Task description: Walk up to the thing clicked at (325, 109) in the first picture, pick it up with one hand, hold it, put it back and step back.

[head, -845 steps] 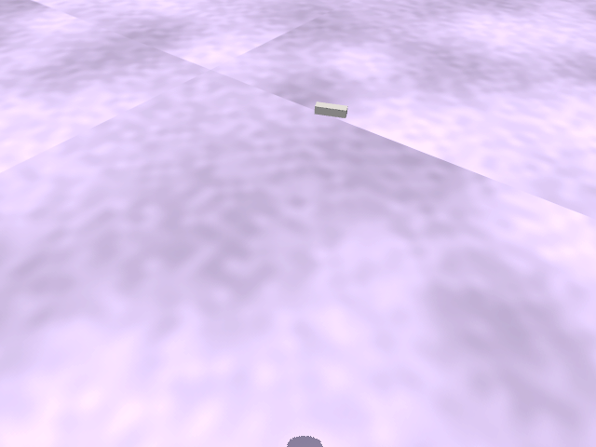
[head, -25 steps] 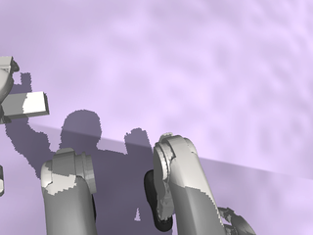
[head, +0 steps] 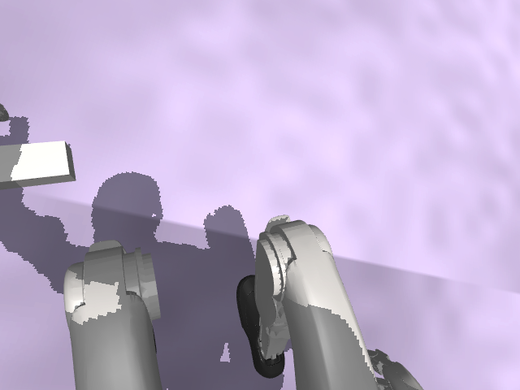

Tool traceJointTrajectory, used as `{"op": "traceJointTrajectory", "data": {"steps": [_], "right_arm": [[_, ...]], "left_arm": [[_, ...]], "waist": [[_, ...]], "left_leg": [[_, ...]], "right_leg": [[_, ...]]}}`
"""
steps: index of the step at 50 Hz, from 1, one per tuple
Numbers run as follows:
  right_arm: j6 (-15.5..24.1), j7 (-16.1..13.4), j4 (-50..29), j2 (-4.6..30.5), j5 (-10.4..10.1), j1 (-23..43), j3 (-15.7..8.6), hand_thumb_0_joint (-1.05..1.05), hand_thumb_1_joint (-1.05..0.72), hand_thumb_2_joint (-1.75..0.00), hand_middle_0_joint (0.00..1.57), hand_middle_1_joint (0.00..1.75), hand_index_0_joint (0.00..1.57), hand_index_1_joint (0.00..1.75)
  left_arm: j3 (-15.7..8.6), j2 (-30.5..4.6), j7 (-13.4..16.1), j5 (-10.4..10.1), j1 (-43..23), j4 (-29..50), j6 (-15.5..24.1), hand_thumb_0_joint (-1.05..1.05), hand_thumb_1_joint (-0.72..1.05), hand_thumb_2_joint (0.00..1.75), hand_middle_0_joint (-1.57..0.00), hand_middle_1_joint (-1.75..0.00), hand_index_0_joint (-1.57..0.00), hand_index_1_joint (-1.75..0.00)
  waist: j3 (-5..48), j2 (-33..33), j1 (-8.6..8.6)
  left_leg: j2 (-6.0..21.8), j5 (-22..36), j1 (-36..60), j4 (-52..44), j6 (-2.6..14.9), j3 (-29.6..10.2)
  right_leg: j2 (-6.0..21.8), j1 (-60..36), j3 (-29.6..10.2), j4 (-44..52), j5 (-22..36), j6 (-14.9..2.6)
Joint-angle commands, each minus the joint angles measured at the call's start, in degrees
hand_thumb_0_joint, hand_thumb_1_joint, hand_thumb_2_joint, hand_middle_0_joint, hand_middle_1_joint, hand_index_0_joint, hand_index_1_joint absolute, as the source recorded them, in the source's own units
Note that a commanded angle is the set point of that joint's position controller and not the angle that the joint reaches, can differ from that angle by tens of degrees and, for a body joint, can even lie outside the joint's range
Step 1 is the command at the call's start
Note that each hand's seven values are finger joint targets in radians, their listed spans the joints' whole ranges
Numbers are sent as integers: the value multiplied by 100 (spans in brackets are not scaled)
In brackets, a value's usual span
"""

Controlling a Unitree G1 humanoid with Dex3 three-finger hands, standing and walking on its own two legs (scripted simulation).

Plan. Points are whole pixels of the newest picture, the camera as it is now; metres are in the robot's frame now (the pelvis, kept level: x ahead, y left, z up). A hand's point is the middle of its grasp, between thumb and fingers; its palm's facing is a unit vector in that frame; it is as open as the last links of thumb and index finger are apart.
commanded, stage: approach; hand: left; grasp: from above
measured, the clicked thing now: (1, 168) +0.45 +0.35 -0.29
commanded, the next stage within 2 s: rest palm in 0.12 s
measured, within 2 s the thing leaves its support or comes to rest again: neither
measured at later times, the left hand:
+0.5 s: hand out of the picture +0.43 +0.34 -0.20, palm faces -0.52 -0.15 -0.84, open 13.8 cm
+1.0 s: hand (0, 165) +0.45 +0.33 -0.25, palm faces -0.45 -0.14 -0.88, open 14.1 cm
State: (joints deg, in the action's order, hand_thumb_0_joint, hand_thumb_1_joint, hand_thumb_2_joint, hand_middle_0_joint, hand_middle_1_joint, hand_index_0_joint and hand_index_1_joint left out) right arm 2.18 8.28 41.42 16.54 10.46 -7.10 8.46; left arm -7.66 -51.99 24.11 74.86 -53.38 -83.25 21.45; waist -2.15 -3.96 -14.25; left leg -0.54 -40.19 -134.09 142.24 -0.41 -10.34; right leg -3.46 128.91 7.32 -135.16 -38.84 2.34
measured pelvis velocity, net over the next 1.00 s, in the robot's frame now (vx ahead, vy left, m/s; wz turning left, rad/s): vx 0.00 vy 0.00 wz -0.05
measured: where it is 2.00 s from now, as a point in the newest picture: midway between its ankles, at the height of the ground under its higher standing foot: (205, 361)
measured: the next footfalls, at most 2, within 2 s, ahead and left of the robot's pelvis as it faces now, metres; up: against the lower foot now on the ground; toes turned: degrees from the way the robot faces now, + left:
none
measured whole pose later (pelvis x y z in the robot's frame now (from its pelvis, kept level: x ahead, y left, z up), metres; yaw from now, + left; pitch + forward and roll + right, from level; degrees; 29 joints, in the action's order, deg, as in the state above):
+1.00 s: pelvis +0.00 +0.00 -0.01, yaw -3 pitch +29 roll -13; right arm 8.9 10.7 38.8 17.1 14.1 -4.3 15.0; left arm -9.6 -57.7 31.1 73.6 -56.8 -94.9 14.5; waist -7.1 -6.5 -20.0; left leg 0.0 -41.7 -134.9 146.2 0.0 -12.9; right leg -4.7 129.2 9.4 -136.7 -38.8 3.3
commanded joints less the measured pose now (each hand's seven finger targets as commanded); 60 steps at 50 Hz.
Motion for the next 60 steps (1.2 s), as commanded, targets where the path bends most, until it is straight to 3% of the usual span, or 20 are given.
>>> {"op": "traceJointTrajectory", "data": {"steps": [1, 3, 5, 8, 12, 15, 21, 25, 29, 34, 38, 42, 44, 47, 50, 51, 52, 54, 55, 60], "right_arm": [[31, -49, -15, 1611, -53, -1144, -652, 0, -90, -90, 20, 30, 20, 30], [22, -31, -11, 1576, -95, -1061, -681, 0, -90, -90, 20, 30, 20, 30], [0, -38, 28, 1563, -130, -1123, -652, 0, -90, -90, 20, 30, 20, 30], [-12, -65, 26, 1525, -164, -1159, -578, 0, -90, -90, 20, 30, 20, 30], [-17, -44, -69, 1571, -191, -1216, -527, 0, -90, -90, 20, 30, 20, 30], [-50, -47, -165, 1599, -182, -1155, -459, 0, -90, -90, 20, 30, 20, 30], [-49, -66, -256, 1623, -8, -990, -107, 0, -90, -90, 20, 30, 20, 30], [13, -102, -154, 1706, 137, -895, -4, 0, -89, -90, 20, 30, 20, 30], [137, -100, -110, 1763, 300, -833, 29, 0, -89, -90, 20, 30, 20, 30], [375, -30, 18, 1832, 412, -816, 19, 0, -89, -90, 20, 30, 20, 30], [556, 66, -16, 1893, 418, -798, 46, 0, -90, -90, 20, 30, 20, 30], [647, 126, -49, 1854, 375, -778, 92, 0, -90, -90, 20, 30, 20, 30], [696, 173, -124, 1901, 336, -789, 89, 0, -90, -90, 20, 30, 20, 30], [661, 156, -195, 1963, 282, -809, 63, 0, -90, -90, 20, 30, 20, 30], [600, 166, -216, 1968, 306, -834, 80, 0, -90, -90, 20, 30, 20, 30], [615, 182, -316, 1934, 283, -784, 105, 0, -90, -90, 20, 30, 20, 30], [583, 165, -215, 1970, 304, -832, 102, 0, -90, -90, 20, 30, 20, 30], [579, 186, -266, 1963, 314, -879, 158, 0, -90, -90, 20, 30, 20, 30], [551, 171, -217, 1984, 320, -908, 167, 0, -90, -90, 20, 30, 20, 30], [554, 171, -311, 2000, 378, -674, 269, 0, -90, -90, 20, 30, 20, 30]], "left_arm": [[-424, -1706, 521, 39, -2016, 1394, -212, 0, -49, 109, -9, -111, -10, -111], [-395, -1607, 526, -7, -1877, 1194, -480, 0, -50, 108, -9, -110, -9, -109], [-169, -1419, 423, 11, -2110, 791, -660, 0, -50, 106, -8, -110, -9, -109], [139, -1191, 135, -53, -1875, 331, -852, 0, -49, 106, -9, -111, -10, -110], [296, -1035, -311, -322, -1658, 199, -825, 0, -48, 98, -7, -112, -10, -108], [230, -1248, -450, -385, -1694, 168, -582, 0, -50, 95, -6, -108, -8, -105], [-151, -1974, 34, -155, -1940, 53, 141, 0, -51, 96, -6, -107, -8, -105], [-178, -2051, 618, 196, -2004, -209, 363, 0, -51, 97, -6, -104, -7, -103], [-223, -2188, 1173, 449, -1989, -426, 198, 0, -51, 98, -6, -103, -7, -102], [-158, -2049, 1538, 377, -1988, -730, -300, 0, -52, 100, -6, -102, -7, -102], [-38, -2000, 1390, 249, -2026, -836, -632, 0, -52, 99, -6, -102, -7, -102], [-83, -1942, 1183, -73, -1643, -805, -816, 0, -52, 97, -6, -102, -7, -101], [-22, -1944, 1005, -142, -1753, -728, -825, 0, -52, 97, -6, -102, -7, -101], [-311, -2273, 871, -247, -1466, -579, -735, 0, -54, 98, -6, -101, -6, -101], [-296, -2198, 762, -250, -1419, -569, -593, 0, -53, 98, -6, -102, -6, -101], [-93, -1971, 697, -260, -1559, -490, -531, 0, -53, 98, -6, -101, -6, -101], [-271, -2169, 739, -289, -1461, -537, -470, 0, -54, 99, -6, -100, -6, -101], [-113, -2074, 723, -215, -1609, -483, -346, 0, -55, 100, -6, -100, -6, -101], [-268, -2261, 782, -212, -1507, -567, -290, 0, -55, 101, -7, -101, -6, -102], [1, -2059, 1002, -28, -1681, -714, -53, 0, -53, 100, -7, -102, -7, -102]], "waist": [[4468, 3186, -15], [4381, 3138, 49], [3990, 2909, -148], [3655, 2346, -164], [3680, 1951, -279], [3790, 1905, -284], [3565, 1981, -280], [3596, 2371, -414], [3567, 2556, -479], [3420, 2646, -538], [3298, 2853, -626], [3459, 2775, -492], [3363, 2716, -607], [3474, 2598, -498], [3393, 2542, -582], [3272, 2544, -659], [3354, 2445, -618], [3263, 2356, -724], [3296, 2300, -673], [3030, 2456, -744]], "left_leg": [[88, 1460, 3855, -1760, 36, 437], [92, 1522, 3852, -1800, 53, 469], [69, 1238, 3406, -1835, 87, 468], [23, 990, 2952, -1782, 187, 519], [20, 1298, 2967, -1729, 198, 427], [39, 1362, 2984, -1659, 191, 379], [41, 980, 2648, -1435, 212, 483], [102, 1015, 3038, -1396, 165, 404], [148, 1074, 3133, -1302, 145, 389], [157, 1054, 2994, -1290, 113, 351], [178, 1091, 3016, -1254, 90, 310], [166, 1376, 3042, -1265, 86, 292], [184, 1419, 2990, -1181, 101, 248], [176, 1616, 2907, -1165, 104, 249], [193, 1506, 2853, -1139, 112, 246], [199, 1460, 2825, -1103, 119, 237], [206, 1429, 2780, -1093, 139, 228], [206, 1399, 2724, -1026, 163, 242], [217, 1424, 2750, -1035, 160, 219], [233, 1100, 2805, -1168, 97, 115]], "right_leg": [[-82, -1471, 453, 1059, 1393, -487], [-60, -1354, 416, 1083, 1457, -480], [-48, -1234, 420, 1155, 1325, -472], [-57, -1403, 370, 1358, 1186, -446], [-46, -1764, 385, 1360, 1462, -385], [-75, -1914, 395, 1359, 1490, -380], [-176, -2190, 406, 1401, 1125, -377], [-217, -1929, 496, 1244, 1132, -399], [-235, -1746, 530, 1096, 1183, -412], [-272, -1538, 659, 999, 1238, -410], [-252, -1530, 687, 898, 1346, -409], [-240, -1854, 672, 910, 1579, -397], [-218, -1815, 685, 877, 1629, -384], [-219, -2112, 673, 916, 1766, -387], [-245, -2169, 678, 980, 1673, -393], [-245, -2099, 675, 979, 1656, -381], [-262, -2245, 683, 1039, 1663, -360], [-269, -2299, 663, 1058, 1678, -338], [-282, -2359, 690, 1081, 1695, -329], [-306, -1956, 834, 973, 1355, -371]]}}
